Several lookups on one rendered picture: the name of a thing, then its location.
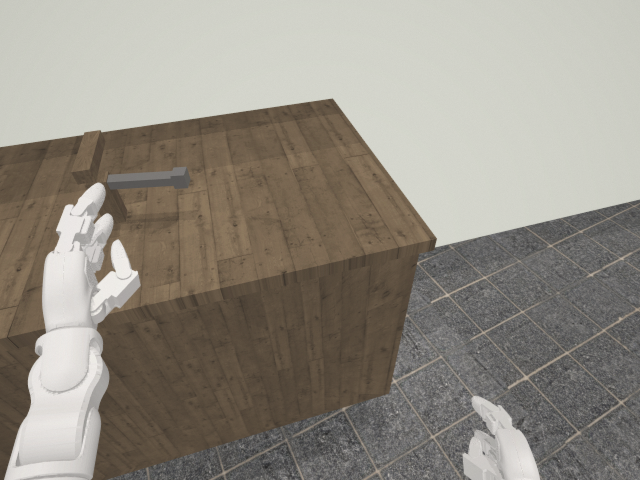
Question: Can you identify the tap lever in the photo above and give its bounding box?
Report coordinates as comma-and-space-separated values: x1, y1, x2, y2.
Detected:
107, 167, 191, 190

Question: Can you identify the right robot hand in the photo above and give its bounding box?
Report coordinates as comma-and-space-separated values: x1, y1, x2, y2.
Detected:
463, 396, 540, 480

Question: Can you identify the counter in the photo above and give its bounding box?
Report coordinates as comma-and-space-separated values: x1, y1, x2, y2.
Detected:
0, 98, 437, 480

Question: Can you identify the left robot hand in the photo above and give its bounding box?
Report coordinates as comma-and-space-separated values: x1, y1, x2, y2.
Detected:
42, 183, 141, 333

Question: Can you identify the left robot forearm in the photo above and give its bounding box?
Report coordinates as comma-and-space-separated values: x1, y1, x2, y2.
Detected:
4, 326, 109, 480

